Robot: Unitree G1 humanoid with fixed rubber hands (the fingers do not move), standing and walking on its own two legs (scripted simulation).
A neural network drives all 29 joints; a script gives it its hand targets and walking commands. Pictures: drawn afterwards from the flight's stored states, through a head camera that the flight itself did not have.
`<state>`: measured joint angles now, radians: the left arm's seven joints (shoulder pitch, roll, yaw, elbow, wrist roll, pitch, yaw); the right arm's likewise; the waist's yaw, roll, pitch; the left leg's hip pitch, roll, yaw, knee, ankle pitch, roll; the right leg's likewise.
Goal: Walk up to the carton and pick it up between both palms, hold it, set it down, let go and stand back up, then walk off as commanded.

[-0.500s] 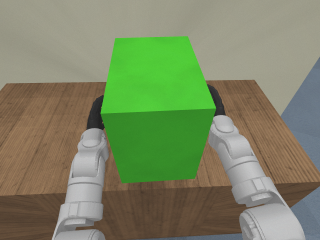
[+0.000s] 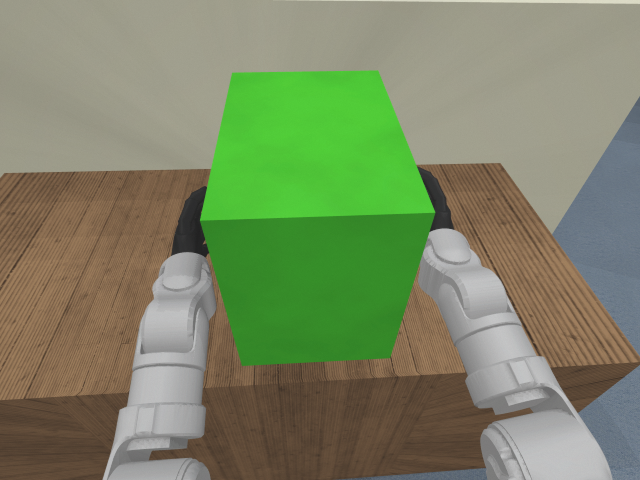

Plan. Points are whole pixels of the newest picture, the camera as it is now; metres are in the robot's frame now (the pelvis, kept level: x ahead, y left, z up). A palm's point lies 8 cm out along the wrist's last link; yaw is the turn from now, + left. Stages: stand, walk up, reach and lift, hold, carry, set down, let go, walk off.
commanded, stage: reach and lift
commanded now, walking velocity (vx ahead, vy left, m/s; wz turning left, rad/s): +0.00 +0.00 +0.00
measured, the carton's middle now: (311, 215) +0.46 +0.00 +0.12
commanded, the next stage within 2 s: hold in 0.16 s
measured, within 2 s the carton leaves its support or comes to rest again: neither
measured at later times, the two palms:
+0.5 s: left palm (186, 244) +0.38 +0.15 +0.15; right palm (436, 224) +0.38 -0.15 +0.16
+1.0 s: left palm (182, 242) +0.37 +0.15 +0.16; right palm (440, 221) +0.38 -0.15 +0.17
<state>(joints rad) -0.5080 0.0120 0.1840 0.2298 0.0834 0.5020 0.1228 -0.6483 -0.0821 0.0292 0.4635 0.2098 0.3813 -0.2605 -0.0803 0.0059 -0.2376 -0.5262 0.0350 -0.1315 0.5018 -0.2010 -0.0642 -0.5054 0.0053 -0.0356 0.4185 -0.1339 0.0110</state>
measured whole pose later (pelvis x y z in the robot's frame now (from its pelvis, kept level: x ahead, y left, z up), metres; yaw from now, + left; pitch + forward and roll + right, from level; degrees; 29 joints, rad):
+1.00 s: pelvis +0.00 +0.00 +0.00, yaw +0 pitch +11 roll -2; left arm -0.50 0.01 0.18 0.10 0.08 0.65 0.12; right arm -0.63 -0.09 0.03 0.35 0.27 0.50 -0.29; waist -0.08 0.01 -0.24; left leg -0.48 0.04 -0.13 0.49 -0.20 -0.06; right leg -0.45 0.01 -0.03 0.40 -0.13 0.01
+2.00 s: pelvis +0.00 +0.00 +0.00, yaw +0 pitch +11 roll -2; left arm -0.50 0.01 0.18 0.10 0.08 0.66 0.12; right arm -0.63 -0.09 0.02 0.34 0.27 0.52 -0.30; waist -0.08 0.01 -0.24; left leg -0.47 0.04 -0.13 0.48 -0.20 -0.06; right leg -0.45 0.01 -0.03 0.39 -0.13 0.01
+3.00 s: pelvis +0.01 +0.00 +0.00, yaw +0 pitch +11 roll -1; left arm -0.51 0.01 0.18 0.11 0.08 0.66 0.12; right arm -0.63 -0.09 0.02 0.34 0.28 0.52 -0.30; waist -0.08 0.01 -0.24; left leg -0.46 0.04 -0.13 0.47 -0.20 -0.06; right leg -0.44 0.01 -0.03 0.39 -0.13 0.01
